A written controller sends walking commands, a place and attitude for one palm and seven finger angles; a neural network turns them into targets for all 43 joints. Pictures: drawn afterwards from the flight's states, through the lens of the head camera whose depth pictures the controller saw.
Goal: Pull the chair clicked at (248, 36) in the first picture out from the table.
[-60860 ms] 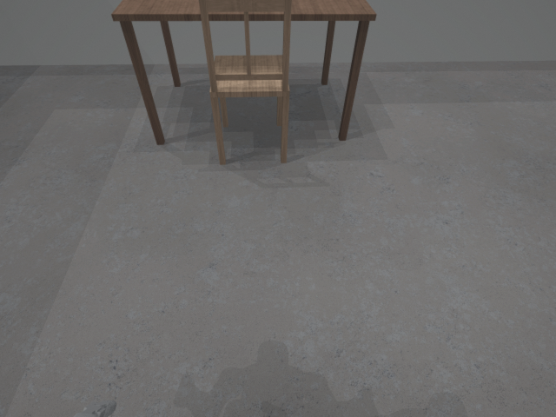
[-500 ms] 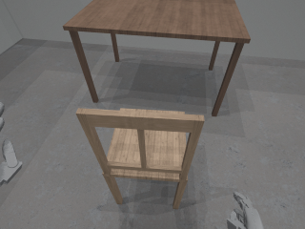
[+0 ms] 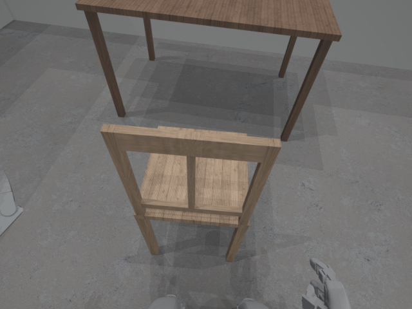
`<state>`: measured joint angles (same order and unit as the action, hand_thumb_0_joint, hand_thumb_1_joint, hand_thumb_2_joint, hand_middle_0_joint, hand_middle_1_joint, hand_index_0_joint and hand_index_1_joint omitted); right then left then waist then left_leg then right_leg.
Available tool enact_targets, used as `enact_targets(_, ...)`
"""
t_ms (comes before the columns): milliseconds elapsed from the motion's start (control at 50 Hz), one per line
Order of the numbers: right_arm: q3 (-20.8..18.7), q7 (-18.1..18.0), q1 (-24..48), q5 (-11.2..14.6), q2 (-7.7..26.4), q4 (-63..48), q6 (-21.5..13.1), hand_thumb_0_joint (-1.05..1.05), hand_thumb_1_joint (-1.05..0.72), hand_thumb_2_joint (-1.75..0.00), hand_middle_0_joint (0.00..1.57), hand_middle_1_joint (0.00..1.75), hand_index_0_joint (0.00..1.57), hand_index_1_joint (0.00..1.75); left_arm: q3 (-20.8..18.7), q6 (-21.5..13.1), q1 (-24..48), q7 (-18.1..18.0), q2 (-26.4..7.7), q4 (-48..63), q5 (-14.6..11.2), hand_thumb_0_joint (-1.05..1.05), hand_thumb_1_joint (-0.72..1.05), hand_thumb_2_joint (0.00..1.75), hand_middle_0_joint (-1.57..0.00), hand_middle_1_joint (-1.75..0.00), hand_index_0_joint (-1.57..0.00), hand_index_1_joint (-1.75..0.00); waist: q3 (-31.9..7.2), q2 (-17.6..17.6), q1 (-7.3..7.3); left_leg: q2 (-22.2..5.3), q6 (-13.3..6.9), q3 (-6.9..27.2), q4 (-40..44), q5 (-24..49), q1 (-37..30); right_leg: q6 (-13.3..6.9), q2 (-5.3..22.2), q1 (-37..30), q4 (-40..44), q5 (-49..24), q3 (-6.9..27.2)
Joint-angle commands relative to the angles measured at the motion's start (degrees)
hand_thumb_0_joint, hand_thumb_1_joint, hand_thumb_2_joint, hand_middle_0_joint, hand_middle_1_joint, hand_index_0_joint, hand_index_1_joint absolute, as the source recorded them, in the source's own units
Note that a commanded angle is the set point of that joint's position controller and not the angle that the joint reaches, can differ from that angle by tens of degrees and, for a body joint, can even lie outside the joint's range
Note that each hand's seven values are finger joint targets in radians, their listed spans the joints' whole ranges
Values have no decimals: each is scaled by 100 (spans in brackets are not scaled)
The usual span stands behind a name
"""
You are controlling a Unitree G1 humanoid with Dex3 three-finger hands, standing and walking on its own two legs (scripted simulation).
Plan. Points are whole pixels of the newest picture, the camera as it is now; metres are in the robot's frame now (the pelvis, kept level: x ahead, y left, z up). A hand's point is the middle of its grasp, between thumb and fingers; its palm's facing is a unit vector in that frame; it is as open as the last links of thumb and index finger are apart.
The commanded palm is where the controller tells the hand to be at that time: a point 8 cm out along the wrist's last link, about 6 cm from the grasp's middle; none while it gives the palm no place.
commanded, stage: step back with the hand held close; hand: left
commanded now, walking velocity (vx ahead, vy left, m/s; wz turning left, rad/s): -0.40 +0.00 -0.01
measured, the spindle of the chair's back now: (191, 183) +0.42 +0.07 -0.09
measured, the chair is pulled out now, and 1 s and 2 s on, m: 0.63 0.63 0.63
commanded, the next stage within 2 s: stop stepping back and stand still in 0.48 s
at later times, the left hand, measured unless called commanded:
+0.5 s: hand out of the picture +0.14 +0.25 +0.18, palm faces +0.35 -0.80 -0.49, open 7.4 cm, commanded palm +0.07 +0.30 +0.20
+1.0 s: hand out of the picture +0.02 +0.27 +0.17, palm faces +0.39 -0.84 -0.39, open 7.4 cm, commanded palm -0.03 +0.30 +0.20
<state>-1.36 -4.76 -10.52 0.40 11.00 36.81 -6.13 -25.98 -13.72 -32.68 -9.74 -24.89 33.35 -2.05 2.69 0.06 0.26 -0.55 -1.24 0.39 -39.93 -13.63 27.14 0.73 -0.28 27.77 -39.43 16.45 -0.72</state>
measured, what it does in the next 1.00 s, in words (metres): walks backwards: right foot, then left foot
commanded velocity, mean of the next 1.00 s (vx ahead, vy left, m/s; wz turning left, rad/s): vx -0.09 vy -0.02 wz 0.00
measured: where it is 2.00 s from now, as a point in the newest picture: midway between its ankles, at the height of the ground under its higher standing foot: outside the picture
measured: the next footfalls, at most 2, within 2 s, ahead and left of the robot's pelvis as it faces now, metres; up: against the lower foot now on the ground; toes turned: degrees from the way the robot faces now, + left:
right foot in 0.14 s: +0.01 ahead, -0.14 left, +0.00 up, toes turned +0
left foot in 0.46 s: -0.02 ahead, +0.13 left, +0.00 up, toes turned +3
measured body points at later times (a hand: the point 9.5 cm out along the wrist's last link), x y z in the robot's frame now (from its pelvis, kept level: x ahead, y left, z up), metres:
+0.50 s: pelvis -0.07 +0.00 +0.01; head -0.02 +0.04 +0.45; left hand +0.11 +0.29 +0.21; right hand +0.13 -0.25 -0.05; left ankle -0.06 +0.12 -0.72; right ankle -0.03 -0.14 -0.71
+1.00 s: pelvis -0.19 +0.01 +0.00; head -0.22 +0.05 +0.44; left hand -0.01 +0.31 +0.19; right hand -0.10 -0.26 -0.07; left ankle -0.18 +0.09 -0.72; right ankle -0.14 -0.13 -0.69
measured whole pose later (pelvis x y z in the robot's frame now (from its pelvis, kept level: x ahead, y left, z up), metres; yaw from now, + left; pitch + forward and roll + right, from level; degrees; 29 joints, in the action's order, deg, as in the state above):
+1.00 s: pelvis -0.19 +0.01 +0.00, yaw -5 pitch -3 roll -2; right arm -1.1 -4.3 -17.3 0.6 12.7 38.7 -4.8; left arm -23.9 -8.1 -31.1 -9.4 -24.2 30.4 -0.8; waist -1.9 -3.8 -1.1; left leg -0.6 -3.9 -4.4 -42.8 -23.5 16.4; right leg -0.1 1.5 27.3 -53.4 25.6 -1.8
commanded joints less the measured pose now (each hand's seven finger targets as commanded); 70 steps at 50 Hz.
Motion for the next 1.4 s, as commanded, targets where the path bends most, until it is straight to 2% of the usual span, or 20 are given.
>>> enact_targets(0,-290,-107,379,-114,674,-795,-516,0,-90,-90,20,30,20,30,-1044,-483,243,-124,-1058,1295,-35,0,90,90,-20,-30,-20,-30,-801,1466,-6,-1703,-794,1627,2246,-329,823,-62,-153,-1288,-1256,1000,391)
enact_targets(100,-316,48,360,-164,724,-507,-653,0,-90,-90,20,30,20,30,-806,-500,-220,122,-908,815,-169,0,90,90,-20,-30,-20,-30,-1302,1102,203,-1401,-427,1210,1056,2793,-1605,-85,110,-1053,1514,-404,262)
enact_targets(200,-448,21,600,32,696,-715,-499,0,-90,-90,20,30,20,30,-578,-484,93,228,-943,498,-180,0,90,90,-20,-30,-20,-30,-1260,-1680,246,316,147,148,-1980,-1812,319,-836,2099,-2082,1864,-5452,1689)
enact_targets(260,-186,-121,794,-42,402,-765,-337,0,-90,-90,20,30,20,30,-797,-389,-220,128,-1063,380,-77,0,90,90,-20,-30,-20,-30,-1275,-787,127,56,205,397,-2897,-2232,1070,-1265,2062,-2628,1291,-5940,1229)
enact_targets(320,22,-225,1037,-10,347,-901,-136,0,-90,-90,20,30,20,30,-794,-432,-129,-5,-1067,758,-87,0,90,90,-20,-30,-20,-30,-1231,-559,11,-62,188,188,-1662,-2294,840,-999,1717,-2780,845,-6461,950)
enact_targets(400,-89,-243,567,5,499,-930,44,0,-90,-90,20,30,20,30,-930,-415,-192,-61,-1230,1739,-145,0,90,90,-20,-30,-20,-30,-1569,-196,-110,20,283,-388,1758,622,-1289,-441,1033,-2098,524,-4155,427)
enact_targets(460,-467,-124,341,12,731,-744,-252,0,-90,-90,20,30,20,30,-916,-586,-153,-63,-1223,1917,-147,0,90,90,-20,-30,-20,-30,-1456,1539,-19,-2078,-663,1050,1509,5246,-2893,65,42,332,-1430,1464,296)
enact_targets(560,-454,113,384,-160,675,-431,-664,0,-90,-90,20,30,20,30,-989,-551,406,60,-1099,1583,-125,0,90,90,-20,-30,-20,-30,-853,1623,-84,-1783,-602,537,1417,4316,-1614,-11,28,-77,-1590,1045,546)
enact_targets(660,-341,226,315,89,850,-839,-373,0,-90,-90,20,30,20,30,-679,44,-197,139,-834,459,-161,0,90,90,-20,-30,-20,-30,-431,1117,-33,-1324,-288,446,1737,-1860,20,53,67,-1630,643,363,-139)
enact_targets(700,-268,217,298,92,843,-829,-270,0,-90,-90,20,30,20,30,-593,116,39,144,-912,217,-52,0,90,90,-20,-30,-20,-30,-488,294,-45,-820,-144,101,825,-2389,316,-37,178,-2018,1195,66,-143)
enact_targets(740,-211,183,264,91,702,-881,-175,0,-90,-90,20,30,20,30,-527,164,406,135,-1138,137,-72,0,90,90,-20,-30,-20,-30,-555,-1370,-118,104,70,-341,-1656,-1861,-122,-536,1161,-980,2420,791,1027)
enact_targets(800,-301,104,237,98,848,-688,-155,0,-90,-90,20,30,20,30,-339,253,809,177,-1076,200,-101,0,90,90,-20,-30,-20,-30,-192,-2282,-229,35,93,22,-2808,-1226,-1010,-798,1673,951,3076,2738,1489)
enact_targets(900,-28,-64,131,10,773,-785,-187,0,-90,-90,20,30,20,30,-513,90,919,-123,-1281,1272,110,0,90,90,-20,-30,-20,-30,-466,586,-232,-175,-241,19,1435,-1600,-1664,-424,779,303,629,2184,157)
enact_targets(940,-118,-10,55,-58,916,-933,-307,0,-90,-90,20,30,20,30,-523,-33,1176,-161,-1287,1888,193,0,90,90,-20,-30,-20,-30,-142,2772,-233,-1396,-859,1923,2853,-2059,-700,-90,-279,430,-2865,1358,-265)
enact_targets(1000,-200,282,175,17,740,-759,-395,0,-90,-90,20,30,20,30,-695,-117,1274,6,-1332,1217,278,0,90,90,-20,-30,-20,-30,14,1829,-167,-1451,-988,1875,2643,-1775,341,-2,-13,326,-4226,512,348)
enact_targets(1160,-160,170,-137,119,879,-885,-146,0,-90,-90,20,30,20,30,-547,7,277,207,-920,-313,50,0,90,90,-20,-30,-20,-30,-231,664,-91,-909,-391,615,974,-1792,191,-236,-126,-1901,1208,242,-740)
enact_targets(1220,-207,187,-184,175,782,-945,-34,0,-90,-90,20,30,20,30,-465,-5,661,238,-1015,-385,4,0,90,90,-20,-30,-20,-30,-697,-1153,-122,114,-97,-277,-2197,-1473,694,-1005,1306,-2254,1913,-819,922)
enact_targets(1260,-427,204,-187,225,1048,-927,-47,0,-90,-90,20,30,20,30,-328,14,794,207,-1006,-1,-92,0,90,90,-20,-30,-20,-30,-710,-1844,-38,-61,4,196,-3061,-1357,492,-1459,1948,-1584,2268,-501,1782)
enact_targets(1320,-224,213,149,160,848,-968,70,0,-90,-90,20,30,20,30,-572,-80,1102,147,-1381,1384,24,0,90,90,-20,-30,-20,-30,-282,-185,-199,-602,-180,494,-1402,-1206,-819,-1295,1920,-76,1463,-142,1052)
enact_targets(1380,-69,102,232,-30,801,-980,-106,0,-90,-90,20,30,20,30,-610,-177,1054,-47,-1387,2084,126,0,90,90,-20,-30,-20,-30,-304,2202,-156,-430,-231,564,1639,-682,-1738,-608,303,216,-1054,1070,-314)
